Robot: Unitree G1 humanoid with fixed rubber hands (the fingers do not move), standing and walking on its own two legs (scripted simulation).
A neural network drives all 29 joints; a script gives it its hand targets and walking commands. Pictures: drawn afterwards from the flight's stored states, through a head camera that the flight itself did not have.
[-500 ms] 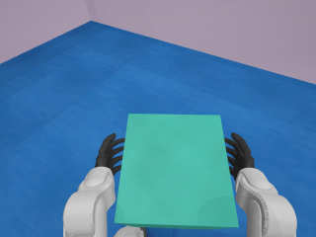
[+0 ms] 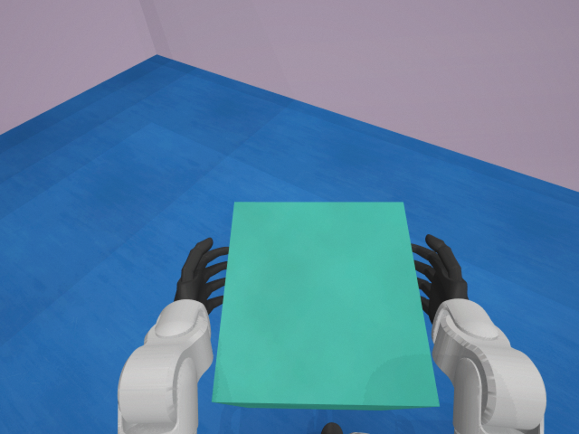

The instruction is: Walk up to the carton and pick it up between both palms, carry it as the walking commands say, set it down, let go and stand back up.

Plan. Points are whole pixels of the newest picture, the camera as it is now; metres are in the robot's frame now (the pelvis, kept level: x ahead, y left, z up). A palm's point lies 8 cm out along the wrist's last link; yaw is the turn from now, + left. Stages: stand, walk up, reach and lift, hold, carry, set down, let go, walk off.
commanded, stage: carry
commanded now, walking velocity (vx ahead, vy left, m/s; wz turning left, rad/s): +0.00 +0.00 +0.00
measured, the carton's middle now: (315, 317) +0.25 +0.00 +0.03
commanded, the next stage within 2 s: none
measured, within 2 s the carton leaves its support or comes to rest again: neither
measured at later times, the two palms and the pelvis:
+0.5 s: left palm (206, 194) +0.42 +0.16 +0.10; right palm (400, 195) +0.41 -0.13 +0.11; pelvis +0.17 +0.04 +0.02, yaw -3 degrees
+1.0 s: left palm (181, 192) +0.44 +0.21 +0.08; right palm (361, 191) +0.44 -0.08 +0.09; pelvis +0.18 +0.08 +0.02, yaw -2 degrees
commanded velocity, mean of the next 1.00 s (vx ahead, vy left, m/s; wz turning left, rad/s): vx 0.00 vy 0.00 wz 0.00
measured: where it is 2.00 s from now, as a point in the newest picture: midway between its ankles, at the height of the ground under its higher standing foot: outside the picture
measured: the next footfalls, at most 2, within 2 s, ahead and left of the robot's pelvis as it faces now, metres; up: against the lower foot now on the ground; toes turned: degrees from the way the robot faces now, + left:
left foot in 0.40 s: +0.24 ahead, +0.14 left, +0.00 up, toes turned -21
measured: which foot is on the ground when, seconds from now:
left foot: up 0.00-0.38, down 0.40-1.00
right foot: down 0.00-1.00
